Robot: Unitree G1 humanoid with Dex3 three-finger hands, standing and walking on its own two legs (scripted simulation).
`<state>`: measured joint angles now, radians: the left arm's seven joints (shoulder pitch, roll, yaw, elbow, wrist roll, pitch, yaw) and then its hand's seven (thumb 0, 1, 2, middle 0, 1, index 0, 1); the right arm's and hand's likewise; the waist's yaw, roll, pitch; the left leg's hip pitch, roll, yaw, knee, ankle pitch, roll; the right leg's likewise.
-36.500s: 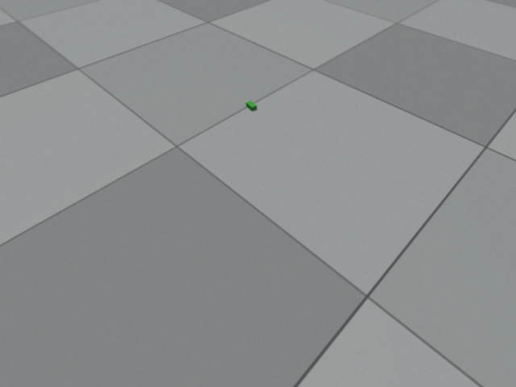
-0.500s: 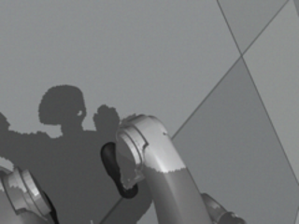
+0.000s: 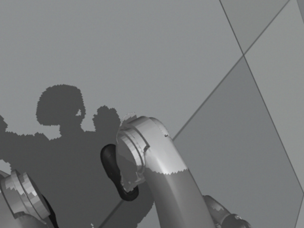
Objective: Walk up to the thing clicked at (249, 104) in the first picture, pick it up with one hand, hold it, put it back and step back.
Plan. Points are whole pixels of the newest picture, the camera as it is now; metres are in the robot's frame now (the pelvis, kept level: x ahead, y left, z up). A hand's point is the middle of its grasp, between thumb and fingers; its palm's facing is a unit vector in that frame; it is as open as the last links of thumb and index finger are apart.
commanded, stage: close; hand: left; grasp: from above
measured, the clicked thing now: out of the picture +0.49 +0.36 -0.30
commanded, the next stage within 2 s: settle in 1.52 s
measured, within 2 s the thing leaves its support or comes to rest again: leaves its support in 1.96 s
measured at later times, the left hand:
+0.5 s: hand out of the picture +0.47 +0.35 -0.26, palm faces -0.45 -0.16 -0.88, open 8.9 cm
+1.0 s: hand out of the picture +0.47 +0.35 -0.26, palm faces -0.44 -0.15 -0.88, open 7.1 cm
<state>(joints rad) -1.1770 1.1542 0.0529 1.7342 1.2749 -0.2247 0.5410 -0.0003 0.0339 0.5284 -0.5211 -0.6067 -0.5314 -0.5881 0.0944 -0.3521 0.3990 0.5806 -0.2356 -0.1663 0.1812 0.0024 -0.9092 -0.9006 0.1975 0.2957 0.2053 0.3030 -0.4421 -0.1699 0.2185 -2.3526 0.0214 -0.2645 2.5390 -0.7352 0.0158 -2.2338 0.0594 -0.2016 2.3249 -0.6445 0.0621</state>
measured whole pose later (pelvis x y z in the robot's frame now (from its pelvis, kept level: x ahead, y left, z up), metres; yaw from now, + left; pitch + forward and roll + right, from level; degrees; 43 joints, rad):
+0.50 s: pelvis +0.00 +0.00 +0.00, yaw +0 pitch +30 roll -17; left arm -1.18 1.17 0.05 1.69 1.28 -0.22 0.51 0.00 0.26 0.34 -0.65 -0.53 -0.69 -0.48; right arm 0.09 -0.35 0.41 0.57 -0.23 -0.16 0.17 0.00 -0.90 -0.90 0.20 0.30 0.21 0.30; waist -0.44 -0.17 0.22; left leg -2.36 0.02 -0.26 2.54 -0.73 0.02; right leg -2.23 0.06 -0.20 2.32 -0.64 0.06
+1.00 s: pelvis +0.00 +0.00 +0.00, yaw -1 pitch +29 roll -17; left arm -1.18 1.18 0.05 1.69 1.26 -0.23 0.51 0.00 0.49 0.15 -0.82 -0.32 -0.88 -0.28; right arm 0.09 -0.35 0.43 0.57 -0.24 -0.14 0.16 0.00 -0.90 -0.90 0.20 0.30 0.21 0.30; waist -0.44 -0.17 0.23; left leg -2.35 0.02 -0.27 2.54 -0.73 0.02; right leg -2.23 0.06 -0.21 2.31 -0.64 0.06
